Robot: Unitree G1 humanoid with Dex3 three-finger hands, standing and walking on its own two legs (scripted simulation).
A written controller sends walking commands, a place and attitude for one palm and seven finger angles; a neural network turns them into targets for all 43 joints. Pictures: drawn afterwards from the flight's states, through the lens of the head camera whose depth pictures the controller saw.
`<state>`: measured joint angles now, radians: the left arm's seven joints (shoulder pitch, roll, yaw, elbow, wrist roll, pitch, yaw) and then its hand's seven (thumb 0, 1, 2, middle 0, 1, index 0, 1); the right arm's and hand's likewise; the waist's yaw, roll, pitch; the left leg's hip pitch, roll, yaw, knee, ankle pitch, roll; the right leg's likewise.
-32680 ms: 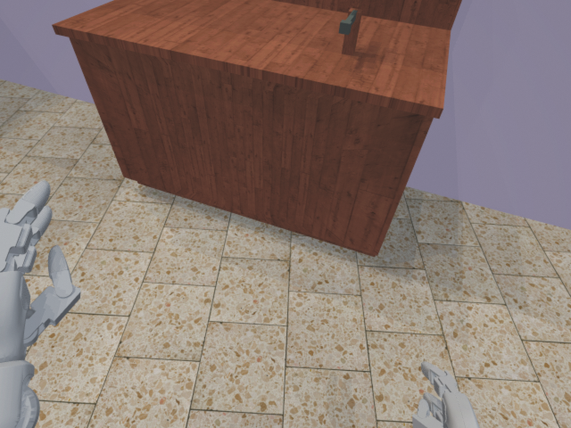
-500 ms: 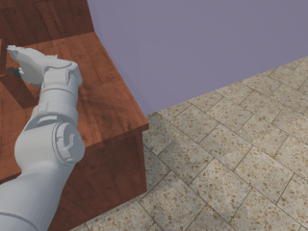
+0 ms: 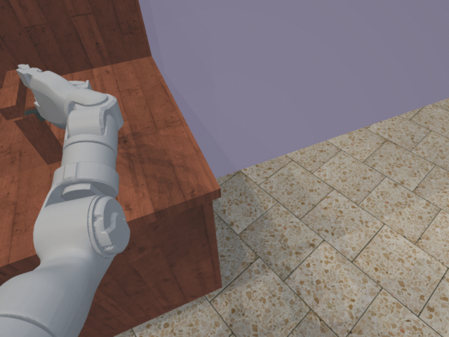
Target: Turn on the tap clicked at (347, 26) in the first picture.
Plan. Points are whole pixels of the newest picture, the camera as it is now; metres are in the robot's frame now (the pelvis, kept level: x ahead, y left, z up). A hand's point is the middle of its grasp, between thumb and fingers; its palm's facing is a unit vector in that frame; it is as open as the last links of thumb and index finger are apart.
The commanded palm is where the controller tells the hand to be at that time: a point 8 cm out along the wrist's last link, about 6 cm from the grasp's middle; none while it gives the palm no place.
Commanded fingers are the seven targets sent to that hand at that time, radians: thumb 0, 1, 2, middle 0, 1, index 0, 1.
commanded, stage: lift the hand up off the lever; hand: left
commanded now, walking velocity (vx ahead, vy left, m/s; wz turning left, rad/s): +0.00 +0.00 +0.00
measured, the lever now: (93, 103) +0.55 +0.25 +0.15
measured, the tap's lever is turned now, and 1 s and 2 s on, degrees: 86 86 86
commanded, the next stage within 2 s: draw the hand back beside the body in 0.44 s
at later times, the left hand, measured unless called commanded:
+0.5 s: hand (94, 91) +0.48 +0.20 +0.22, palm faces +0.78 -0.61 -0.12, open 7.8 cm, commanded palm +0.42 +0.24 +0.23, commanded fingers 0.00 0.90 0.90 -0.15 -0.15 -0.15 -0.15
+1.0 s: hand (55, 157) +0.34 +0.23 +0.21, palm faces +0.37 -0.91 -0.18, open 7.7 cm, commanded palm +0.31 +0.25 +0.21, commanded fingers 0.00 0.90 0.90 -0.17 -0.22 -0.17 -0.22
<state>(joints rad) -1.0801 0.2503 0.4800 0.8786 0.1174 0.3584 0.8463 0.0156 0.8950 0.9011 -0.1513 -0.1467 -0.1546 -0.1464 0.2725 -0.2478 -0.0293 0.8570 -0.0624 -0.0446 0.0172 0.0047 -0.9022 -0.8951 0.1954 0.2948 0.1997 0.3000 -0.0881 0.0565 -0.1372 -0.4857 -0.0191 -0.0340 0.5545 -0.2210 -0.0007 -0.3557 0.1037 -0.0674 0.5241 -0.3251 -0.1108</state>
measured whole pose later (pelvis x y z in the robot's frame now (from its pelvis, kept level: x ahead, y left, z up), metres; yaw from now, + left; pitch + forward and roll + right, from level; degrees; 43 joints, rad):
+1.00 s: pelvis -0.01 +0.00 +0.01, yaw -3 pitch -2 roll +0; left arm -0.25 0.33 0.25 0.14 -0.09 0.02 0.16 0.02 0.89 0.90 -0.17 -0.19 -0.17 -0.19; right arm 0.19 -0.29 -0.02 0.71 0.04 -0.03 -0.06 0.01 -0.90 -0.90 0.19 0.29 0.20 0.30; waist 0.02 0.06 -0.01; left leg -0.21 0.00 0.02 0.41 -0.16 0.01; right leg -0.09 0.12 -0.01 0.37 -0.24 -0.10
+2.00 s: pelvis -0.02 +0.04 +0.02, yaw -2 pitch -6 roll -1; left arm 0.36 0.31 0.25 -0.31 -0.08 -0.12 0.12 0.01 0.89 0.90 -0.21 -0.30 -0.21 -0.30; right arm 0.14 -0.23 0.00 0.70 -0.01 -0.11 -0.05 0.01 -0.90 -0.90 0.20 0.30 0.20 0.30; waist 0.06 0.06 0.05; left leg -0.11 -0.04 0.01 0.34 -0.12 0.05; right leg 0.03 0.08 -0.01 0.27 -0.19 -0.06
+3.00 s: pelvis -0.11 +0.09 +0.01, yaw +1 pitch +1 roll -4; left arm 0.40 0.39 0.33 -0.48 -0.02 -0.14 0.17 0.01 0.88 0.90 -0.21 -0.30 -0.21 -0.30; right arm 0.21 -0.20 -0.02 0.62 -0.02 -0.02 -0.08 0.01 -0.90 -0.90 0.20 0.30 0.20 0.30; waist 0.00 0.05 -0.02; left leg -0.41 -0.05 0.01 0.37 -0.03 0.09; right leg -0.27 0.12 0.02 0.77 -0.38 -0.01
